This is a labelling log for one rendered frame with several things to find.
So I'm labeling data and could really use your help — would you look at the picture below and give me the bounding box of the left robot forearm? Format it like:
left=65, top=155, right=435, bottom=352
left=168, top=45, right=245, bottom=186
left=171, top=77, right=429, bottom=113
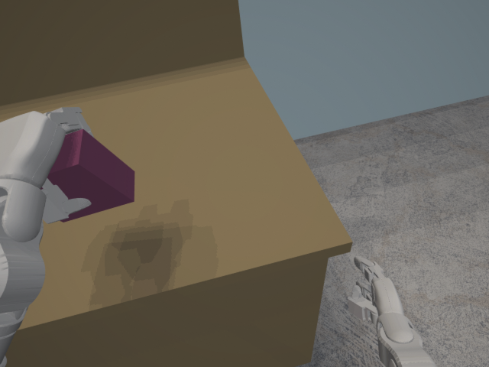
left=0, top=179, right=47, bottom=367

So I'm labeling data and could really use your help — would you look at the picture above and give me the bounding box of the robot left hand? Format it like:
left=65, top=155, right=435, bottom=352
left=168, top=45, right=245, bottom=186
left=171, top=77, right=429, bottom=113
left=0, top=107, right=94, bottom=224

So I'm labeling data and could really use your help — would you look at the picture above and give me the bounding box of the table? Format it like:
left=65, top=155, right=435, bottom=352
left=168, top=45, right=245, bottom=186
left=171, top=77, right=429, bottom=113
left=0, top=0, right=353, bottom=367

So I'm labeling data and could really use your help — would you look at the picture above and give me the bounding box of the right robot forearm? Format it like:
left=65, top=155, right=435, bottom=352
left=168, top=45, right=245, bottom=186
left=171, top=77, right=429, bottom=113
left=377, top=313, right=437, bottom=367

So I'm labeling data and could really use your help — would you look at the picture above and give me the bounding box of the sponge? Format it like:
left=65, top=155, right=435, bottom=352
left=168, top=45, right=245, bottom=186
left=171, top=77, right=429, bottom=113
left=41, top=129, right=134, bottom=222

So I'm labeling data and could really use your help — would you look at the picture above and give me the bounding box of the robot right hand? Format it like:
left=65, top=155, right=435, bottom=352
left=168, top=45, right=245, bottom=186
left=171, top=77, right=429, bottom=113
left=348, top=256, right=404, bottom=325

